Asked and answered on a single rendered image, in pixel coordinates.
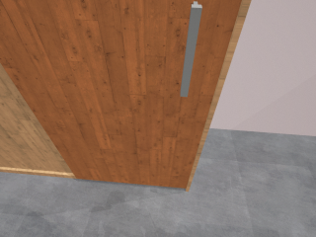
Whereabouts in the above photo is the handle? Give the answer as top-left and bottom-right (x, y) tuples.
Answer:
(180, 1), (202, 97)

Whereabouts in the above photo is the wardrobe door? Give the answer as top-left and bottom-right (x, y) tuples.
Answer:
(0, 0), (242, 189)
(0, 63), (72, 173)

